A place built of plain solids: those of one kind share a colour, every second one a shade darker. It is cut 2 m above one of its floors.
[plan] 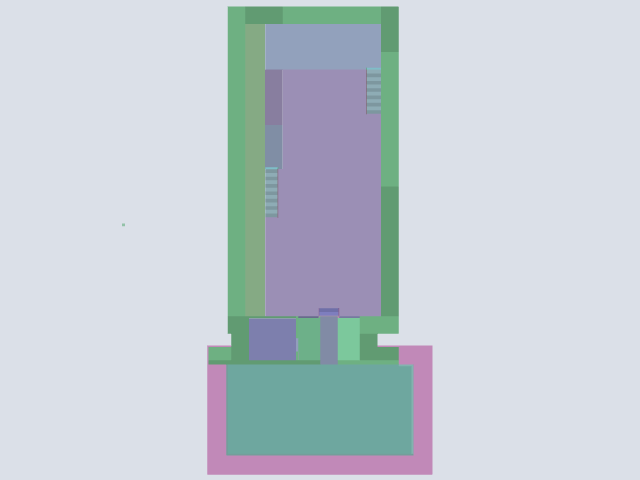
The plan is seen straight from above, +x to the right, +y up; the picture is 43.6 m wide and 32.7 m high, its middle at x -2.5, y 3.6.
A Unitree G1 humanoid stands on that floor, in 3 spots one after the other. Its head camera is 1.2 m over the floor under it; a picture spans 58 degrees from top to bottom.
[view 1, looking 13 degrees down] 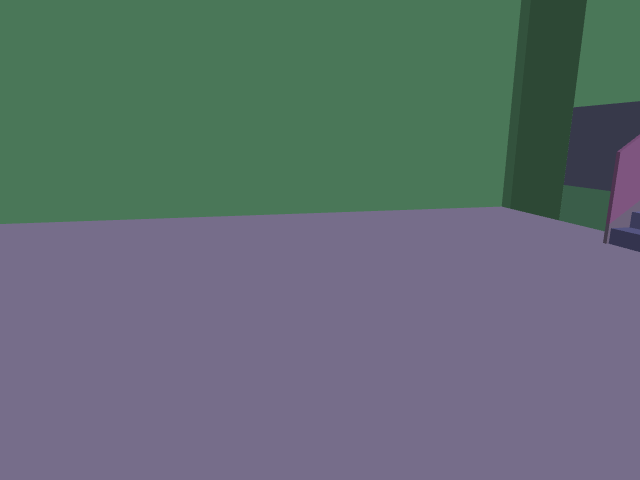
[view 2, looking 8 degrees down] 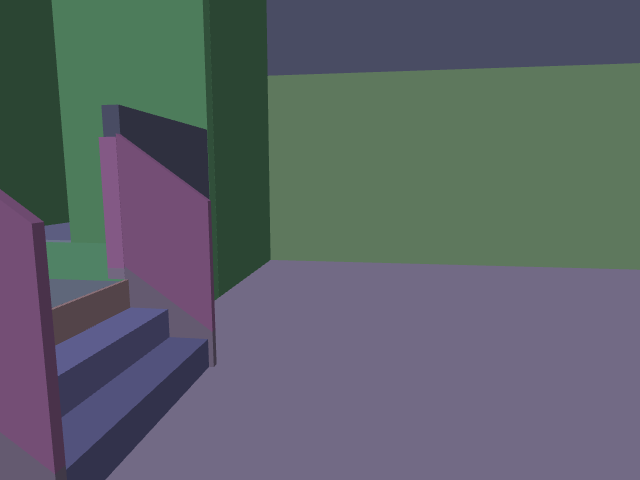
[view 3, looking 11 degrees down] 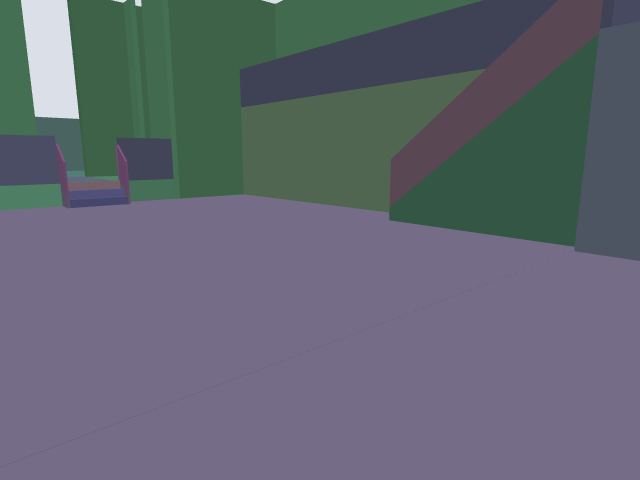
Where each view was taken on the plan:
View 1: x -5.42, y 3.35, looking -12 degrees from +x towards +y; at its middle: floor_concrete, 5.33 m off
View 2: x -0.01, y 0.04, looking -172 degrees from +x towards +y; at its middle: floor_gallery_metal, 6.35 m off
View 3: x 0.97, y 10.40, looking -131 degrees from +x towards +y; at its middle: floor_concrete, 6.29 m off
